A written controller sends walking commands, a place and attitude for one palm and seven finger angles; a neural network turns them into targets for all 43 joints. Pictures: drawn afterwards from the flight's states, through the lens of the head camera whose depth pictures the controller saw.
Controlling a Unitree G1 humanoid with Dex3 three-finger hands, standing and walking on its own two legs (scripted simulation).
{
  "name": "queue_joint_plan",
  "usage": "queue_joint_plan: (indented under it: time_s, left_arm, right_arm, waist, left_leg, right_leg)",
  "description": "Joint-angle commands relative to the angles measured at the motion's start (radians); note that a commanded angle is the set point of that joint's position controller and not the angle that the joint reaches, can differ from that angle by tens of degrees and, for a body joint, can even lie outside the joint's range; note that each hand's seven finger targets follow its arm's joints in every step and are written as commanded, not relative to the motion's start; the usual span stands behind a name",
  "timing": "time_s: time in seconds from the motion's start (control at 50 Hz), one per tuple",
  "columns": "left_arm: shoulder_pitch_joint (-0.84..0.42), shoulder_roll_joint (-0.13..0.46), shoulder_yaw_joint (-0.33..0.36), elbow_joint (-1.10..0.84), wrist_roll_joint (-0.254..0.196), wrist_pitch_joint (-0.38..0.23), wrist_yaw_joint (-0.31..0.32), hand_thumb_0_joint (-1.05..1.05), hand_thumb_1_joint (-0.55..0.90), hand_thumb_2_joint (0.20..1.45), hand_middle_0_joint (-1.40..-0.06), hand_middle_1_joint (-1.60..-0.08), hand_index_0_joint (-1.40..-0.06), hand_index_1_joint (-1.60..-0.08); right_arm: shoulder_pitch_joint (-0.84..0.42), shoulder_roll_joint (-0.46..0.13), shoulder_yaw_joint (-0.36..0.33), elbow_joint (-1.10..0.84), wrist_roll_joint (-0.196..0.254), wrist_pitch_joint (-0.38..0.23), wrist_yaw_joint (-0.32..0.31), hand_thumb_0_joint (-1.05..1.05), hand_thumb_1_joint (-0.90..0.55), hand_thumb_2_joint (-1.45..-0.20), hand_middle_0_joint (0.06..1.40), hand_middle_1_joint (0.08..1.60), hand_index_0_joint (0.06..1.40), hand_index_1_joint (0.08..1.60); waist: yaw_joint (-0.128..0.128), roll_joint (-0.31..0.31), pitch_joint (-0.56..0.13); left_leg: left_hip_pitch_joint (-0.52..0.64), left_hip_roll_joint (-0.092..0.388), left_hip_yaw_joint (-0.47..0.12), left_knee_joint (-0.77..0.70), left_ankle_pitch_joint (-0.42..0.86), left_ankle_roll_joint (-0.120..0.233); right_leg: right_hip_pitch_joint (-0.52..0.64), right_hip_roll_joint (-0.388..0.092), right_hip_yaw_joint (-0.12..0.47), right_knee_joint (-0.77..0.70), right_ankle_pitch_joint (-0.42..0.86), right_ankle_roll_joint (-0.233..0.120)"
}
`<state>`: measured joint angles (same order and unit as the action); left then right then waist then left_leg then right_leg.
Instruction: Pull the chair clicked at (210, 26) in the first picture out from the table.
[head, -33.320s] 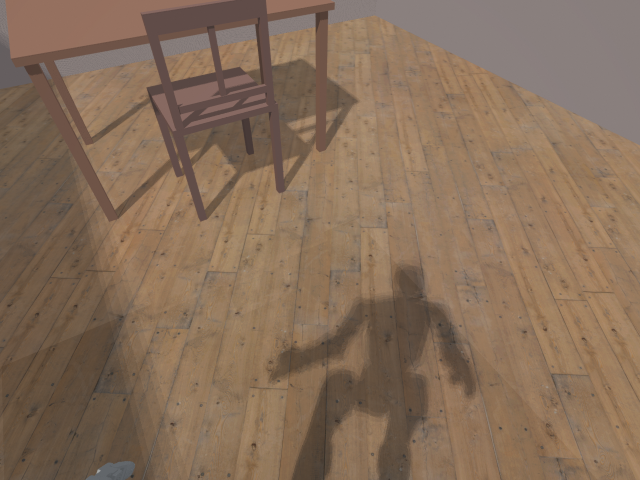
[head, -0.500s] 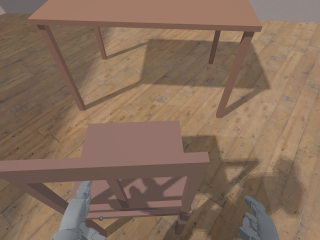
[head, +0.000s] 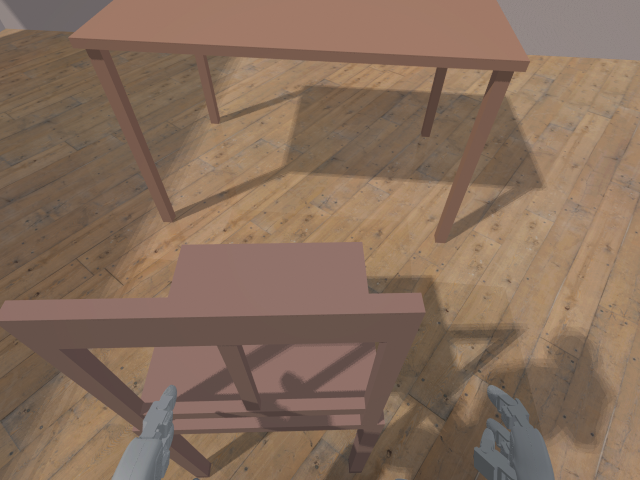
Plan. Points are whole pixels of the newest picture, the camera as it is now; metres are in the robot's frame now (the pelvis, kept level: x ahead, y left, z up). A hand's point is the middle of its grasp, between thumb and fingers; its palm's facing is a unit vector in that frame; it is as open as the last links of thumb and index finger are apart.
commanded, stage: draw the hand back to the body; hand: left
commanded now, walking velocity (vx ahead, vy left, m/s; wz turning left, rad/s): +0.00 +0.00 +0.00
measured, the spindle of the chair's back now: (242, 377) +0.26 +0.12 -0.04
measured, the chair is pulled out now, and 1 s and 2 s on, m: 0.65 0.65 0.64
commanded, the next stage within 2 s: step back with the hand held close in 1.64 s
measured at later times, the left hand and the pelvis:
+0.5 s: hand (154, 461) +0.15 +0.17 +0.06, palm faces -0.05 -0.99 -0.10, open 17.4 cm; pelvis -0.01 +0.00 -0.01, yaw +0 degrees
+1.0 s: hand (107, 444) +0.16 +0.21 +0.08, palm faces +0.11 -0.87 -0.48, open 11.3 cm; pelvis +0.02 -0.02 +0.05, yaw +0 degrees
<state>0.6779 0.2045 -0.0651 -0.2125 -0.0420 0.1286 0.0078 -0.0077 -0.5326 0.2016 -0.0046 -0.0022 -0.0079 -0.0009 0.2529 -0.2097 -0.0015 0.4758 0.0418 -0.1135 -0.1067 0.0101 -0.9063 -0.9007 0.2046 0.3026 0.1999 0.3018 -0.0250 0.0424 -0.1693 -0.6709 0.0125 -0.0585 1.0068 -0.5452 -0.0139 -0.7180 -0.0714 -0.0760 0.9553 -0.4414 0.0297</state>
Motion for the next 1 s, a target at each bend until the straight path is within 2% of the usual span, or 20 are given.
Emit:
queue_joint_plan:
  time_s: [0.0, 0.04, 0.06, 0.08, 0.16, 0.2, 0.24, 0.32, 0.38, 0.44, 0.54, 0.56, 0.58, 0.6, 0.62, 0.66, 0.74, 0.8, 0.94, 0.98]
  left_arm:
    - [0.122, 0.095, 0.077, -0.221, 0.007, -0.068, 0.006, 0.0, -0.55, 0.2, 0.0, 0.0, 0.0, 0.0]
    - [0.147, 0.073, 0.045, -0.248, 0.007, -0.075, -0.005, 0.0, -0.55, 0.2, 0.0, 0.0, 0.0, 0.0]
    - [0.07, 0.002, 0.056, -0.369, -0.105, -0.186, -0.017, 0.0, -0.55, 0.2, 0.0, 0.0, 0.0, 0.0]
    - [0.102, 0.068, 0.107, -0.333, -0.099, -0.236, -0.022, 0.0, -0.55, 0.2, 0.0, 0.0, 0.0, 0.0]
    - [0.09, 0.113, 0.173, -0.369, -0.127, -0.345, -0.041, 0.0, -0.55, 0.2, 0.0, 0.0, 0.0, 0.0]
    - [0.078, 0.085, 0.153, -0.35, -0.137, -0.405, -0.066, 0.0, -0.55, 0.2, 0.0, 0.0, 0.0, 0.0]
    - [0.09, 0.077, 0.158, -0.321, -0.149, -0.465, -0.103, 0.0, -0.55, 0.2, 0.0, 0.0, 0.0, 0.0]
    - [0.084, 0.114, 0.196, -0.287, -0.193, -0.545, -0.206, 0.0, -0.55, 0.2, 0.0, 0.0, 0.0, 0.0]
    - [0.051, 0.2, 0.275, -0.418, -0.222, -0.532, -0.222, 0.0, -0.55, 0.2, 0.0, 0.0, 0.0, 0.0]
    - [0.056, 0.196, 0.321, -0.441, -0.252, -0.5, -0.199, 0.0, -0.55, 0.2, 0.0, 0.0, 0.0, 0.0]
    - [0.0, 0.217, 0.376, -0.486, -0.291, -0.49, -0.156, 0.0, -0.369, 0.287, -0.025, -0.037, -0.025, -0.037]
    - [0.069, 0.447, 0.446, -0.448, -0.069, -0.326, 0.007, 0.0, -0.332, 0.305, -0.03, -0.045, -0.03, -0.045]
    - [0.058, 0.305, 0.351, -0.577, -0.059, -0.255, 0.065, 0.0, -0.296, 0.322, -0.035, -0.053, -0.035, -0.053]
    - [0.036, 0.31, 0.356, -0.578, -0.053, -0.212, 0.103, 0.0, -0.26, 0.34, -0.04, -0.06, -0.04, -0.06]
    - [0.019, 0.29, 0.342, -0.576, -0.039, -0.191, 0.129, 0.0, -0.224, 0.357, -0.045, -0.068, -0.045, -0.068]
    - [-0.003, 0.313, 0.361, -0.545, -0.023, -0.148, 0.162, 0.0, -0.151, 0.393, -0.055, -0.082, -0.055, -0.082]
    - [-0.07, 0.363, 0.416, -0.54, -0.017, -0.128, 0.195, 0.0, -0.006, 0.462, -0.075, -0.113, -0.075, -0.113]
    - [-0.113, 0.39, 0.447, -0.552, -0.013, -0.125, 0.207, 0.0, 0.102, 0.515, -0.09, -0.135, -0.09, -0.135]
    - [-0.202, 0.448, 0.507, -0.593, -0.01, -0.135, 0.217, 0.0, 0.356, 0.637, -0.125, -0.187, -0.125, -0.187]
    - [-0.239, 0.478, 0.529, -0.611, -0.011, -0.135, 0.221, 0.0, 0.429, 0.673, -0.135, -0.202, -0.135, -0.202]
  right_arm:
    - [-0.094, -0.109, -0.063, -0.173, 0.002, -0.058, -0.015, 0.0, -0.9, -0.9, 0.2, 0.3, 0.2, 0.3]
    - [-0.095, -0.107, -0.064, -0.178, 0.004, -0.06, -0.013, 0.0, -0.9, -0.9, 0.2, 0.3, 0.2, 0.3]
    - [-0.092, -0.101, -0.063, -0.171, 0.004, -0.085, -0.013, 0.0, -0.9, -0.9, 0.2, 0.3, 0.2, 0.3]
    - [-0.083, -0.105, -0.073, -0.139, 0.003, -0.096, -0.013, 0.0, -0.9, -0.9, 0.2, 0.3, 0.2, 0.3]
    - [-0.078, -0.098, -0.077, -0.114, 0.011, -0.112, -0.01, 0.0, -0.9, -0.9, 0.2, 0.3, 0.2, 0.3]
    - [-0.086, -0.094, -0.073, -0.104, 0.016, -0.118, -0.001, 0.0, -0.9, -0.9, 0.2, 0.3, 0.2, 0.3]
    - [-0.102, -0.093, -0.077, -0.095, 0.018, -0.12, 0.011, 0.0, -0.9, -0.9, 0.2, 0.3, 0.2, 0.3]
    - [-0.134, -0.101, -0.083, -0.095, 0.029, -0.125, 0.035, 0.0, -0.9, -0.9, 0.2, 0.3, 0.2, 0.3]
    - [-0.144, -0.1, -0.079, -0.124, 0.037, -0.127, 0.03, 0.0, -0.9, -0.9, 0.2, 0.3, 0.2, 0.3]
    - [-0.14, -0.083, -0.07, -0.116, 0.047, -0.128, 0.016, 0.0, -0.9, -0.9, 0.2, 0.3, 0.2, 0.3]
    - [-0.132, -0.08, -0.052, -0.082, 0.051, -0.158, 0.001, 0.0, -0.9, -0.9, 0.2, 0.3, 0.2, 0.3]
    - [-0.131, -0.083, -0.038, -0.1, 0.018, -0.126, -0.022, 0.0, -0.9, -0.9, 0.2, 0.3, 0.2, 0.3]
    - [-0.123, -0.065, -0.015, -0.138, 0.017, -0.118, -0.03, 0.0, -0.9, -0.9, 0.2, 0.3, 0.2, 0.3]
    - [-0.114, -0.069, -0.016, -0.129, 0.018, -0.115, -0.036, 0.0, -0.9, -0.9, 0.2, 0.3, 0.2, 0.3]
    - [-0.117, -0.069, -0.011, -0.118, 0.013, -0.112, -0.04, 0.0, -0.9, -0.9, 0.2, 0.3, 0.2, 0.3]
    - [-0.121, -0.077, -0.002, -0.098, 0.009, -0.105, -0.048, 0.0, -0.9, -0.9, 0.2, 0.3, 0.2, 0.3]
    - [-0.129, -0.085, 0.007, -0.077, -0.002, -0.114, -0.053, 0.0, -0.9, -0.9, 0.2, 0.3, 0.2, 0.3]
    - [-0.137, -0.088, 0.012, -0.051, -0.005, -0.135, -0.049, 0.0, -0.9, -0.9, 0.2, 0.3, 0.2, 0.3]
    - [-0.15, -0.103, 0.017, 0.002, -0.008, -0.176, -0.033, 0.0, -0.9, -0.9, 0.2, 0.3, 0.2, 0.3]
    - [-0.151, -0.111, 0.014, 0.016, -0.006, -0.182, -0.033, 0.0, -0.9, -0.9, 0.2, 0.3, 0.2, 0.3]
  waist:
    - [0.005, -0.008, -0.082]
    - [-0.001, -0.001, -0.087]
    - [-0.009, -0.03, -0.066]
    - [0.005, -0.034, -0.108]
    - [0.009, -0.001, -0.102]
    - [0.003, 0.026, -0.067]
    - [0.009, -0.002, -0.064]
    - [0.009, -0.031, -0.095]
    - [0.032, 0.042, -0.169]
    - [0.036, 0.038, -0.149]
    - [0.037, 0.048, -0.107]
    - [0.12, 0.111, -0.162]
    - [0.076, 0.152, -0.1]
    - [0.067, 0.134, -0.071]
    - [0.064, 0.163, -0.037]
    - [0.067, 0.142, 0.003]
    - [0.074, 0.074, 0.029]
    - [0.081, 0.136, 0.026]
    - [0.09, 0.133, 0.003]
    - [0.086, 0.163, 0.002]
  left_leg:
    - [-0.009, -0.019, 0.024, -0.156, 0.278, 0.027]
    - [-0.002, -0.017, 0.023, -0.148, 0.296, 0.028]
    - [-0.02, -0.025, 0.018, -0.118, 0.314, 0.023]
    - [-0.014, -0.023, 0.021, -0.104, 0.321, 0.022]
    - [-0.025, -0.022, 0.019, -0.097, 0.327, 0.019]
    - [-0.025, -0.021, 0.016, -0.092, 0.305, 0.015]
    - [-0.042, -0.018, 0.01, -0.085, 0.298, 0.013]
    - [-0.057, -0.011, 0.014, -0.071, 0.283, 0.013]
    - [0.005, -0.016, 0.016, -0.105, 0.297, 0.018]
    - [0.041, -0.012, 0.012, -0.138, 0.314, 0.017]
    - [0.088, -0.008, -0.001, -0.193, 0.318, 0.011]
    - [0.139, 0.035, -0.002, -0.256, 0.316, 0.005]
    - [0.156, 0.022, 0.007, -0.286, 0.317, 0.003]
    - [0.157, 0.027, 0.0, -0.298, 0.316, -0.002]
    - [0.175, 0.029, 0.005, -0.309, 0.322, -0.002]
    - [0.206, 0.034, -0.002, -0.336, 0.352, -0.002]
    - [0.279, 0.036, 0.007, -0.394, 0.368, 0.0]
    - [0.341, 0.03, 0.019, -0.427, 0.419, 0.001]
    - [0.447, 0.029, 0.028, -0.48, 0.535, 0.006]
    - [0.471, 0.024, 0.033, -0.49, 0.556, 0.007]
  right_leg:
    - [0.144, 0.03, -0.021, -0.13, 0.15, -0.045]
    - [0.132, 0.031, -0.025, -0.121, 0.166, -0.044]
    - [0.106, 0.039, -0.041, -0.113, 0.202, -0.045]
    - [0.116, 0.041, -0.031, -0.103, 0.209, -0.045]
    - [0.113, 0.044, -0.03, -0.088, 0.199, -0.048]
    - [0.07, 0.044, -0.033, -0.079, 0.166, -0.045]
    - [0.062, 0.044, -0.035, -0.065, 0.155, -0.046]
    - [0.09, 0.037, -0.011, -0.064, 0.163, -0.043]
    - [0.17, 0.03, 0.003, -0.086, 0.171, -0.046]
    - [0.199, 0.037, -0.011, -0.114, 0.187, -0.044]
    - [0.229, 0.046, -0.029, -0.164, 0.175, -0.043]
    - [0.332, 0.015, 0.024, -0.207, 0.159, -0.074]
    - [0.348, 0.008, 0.005, -0.231, 0.178, -0.067]
    - [0.357, 0.008, -0.004, -0.24, 0.183, -0.067]
    - [0.365, 0.01, -0.008, -0.251, 0.189, -0.069]
    - [0.391, 0.016, -0.019, -0.284, 0.213, -0.073]
    - [0.463, 0.016, -0.02, -0.341, 0.255, -0.067]
    - [0.516, 0.009, -0.009, -0.373, 0.318, -0.069]
    - [0.595, 0.001, -0.004, -0.427, 0.441, -0.064]
    - [0.614, -0.003, 0.004, -0.446, 0.476, -0.063]
